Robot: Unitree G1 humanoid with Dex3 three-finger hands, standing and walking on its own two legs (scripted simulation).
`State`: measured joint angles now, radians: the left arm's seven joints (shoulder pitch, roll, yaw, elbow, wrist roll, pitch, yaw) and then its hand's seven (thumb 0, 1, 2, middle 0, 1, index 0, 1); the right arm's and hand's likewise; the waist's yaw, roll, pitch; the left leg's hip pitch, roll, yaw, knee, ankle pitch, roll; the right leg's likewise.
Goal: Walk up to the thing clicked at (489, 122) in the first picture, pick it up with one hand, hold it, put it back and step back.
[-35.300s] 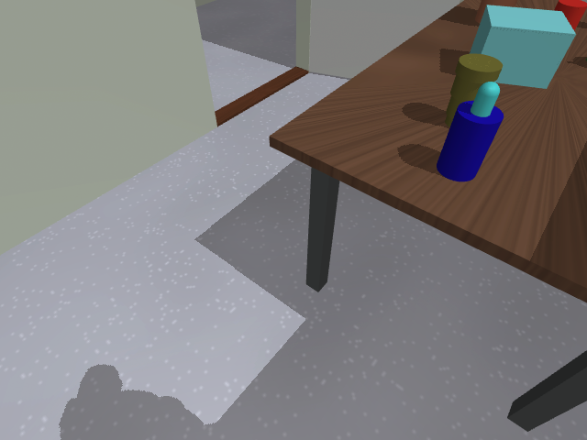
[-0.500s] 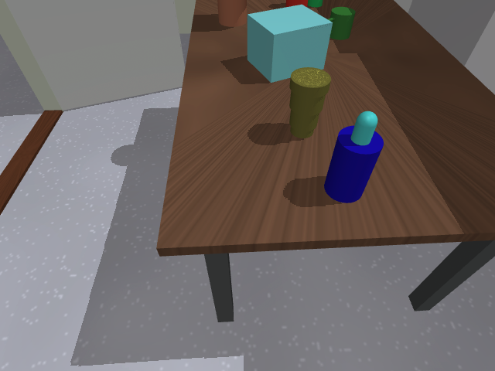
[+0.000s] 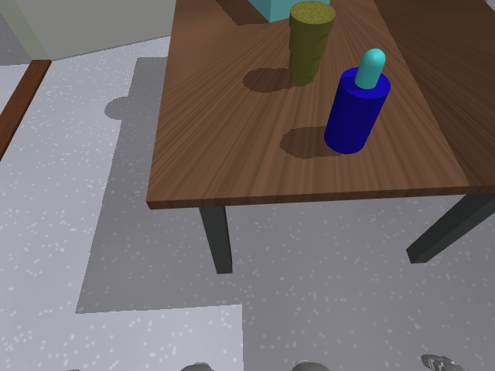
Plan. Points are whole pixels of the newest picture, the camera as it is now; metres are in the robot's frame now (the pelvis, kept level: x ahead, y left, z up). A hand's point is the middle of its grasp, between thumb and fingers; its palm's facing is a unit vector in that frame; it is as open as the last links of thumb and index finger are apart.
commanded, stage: step back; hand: right
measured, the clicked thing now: (358, 101) +0.57 -0.20 +0.07
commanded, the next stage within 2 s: none
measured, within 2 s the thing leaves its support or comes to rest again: neither
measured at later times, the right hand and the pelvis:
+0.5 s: hand out of the picture -0.03 -0.22 -0.12, palm faces -0.07 +0.89 -0.45, open 7.4 cm; pelvis -0.10 +0.05 +0.01, yaw +1 degrees
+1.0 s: hand out of the picture -0.12 -0.21 -0.15, palm faces -0.02 +0.92 -0.39, open 7.4 cm; pelvis -0.21 +0.06 +0.01, yaw -1 degrees
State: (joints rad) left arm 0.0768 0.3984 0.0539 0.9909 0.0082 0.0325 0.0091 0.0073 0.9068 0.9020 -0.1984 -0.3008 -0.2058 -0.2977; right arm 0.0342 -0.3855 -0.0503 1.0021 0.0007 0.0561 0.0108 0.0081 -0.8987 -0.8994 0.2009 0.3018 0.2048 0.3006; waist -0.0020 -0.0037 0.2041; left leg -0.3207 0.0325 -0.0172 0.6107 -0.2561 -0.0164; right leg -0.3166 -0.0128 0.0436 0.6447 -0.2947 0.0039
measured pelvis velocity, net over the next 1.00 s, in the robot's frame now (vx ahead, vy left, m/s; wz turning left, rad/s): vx -0.21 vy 0.06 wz -0.02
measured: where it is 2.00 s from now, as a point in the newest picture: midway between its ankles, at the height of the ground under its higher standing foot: outside the picture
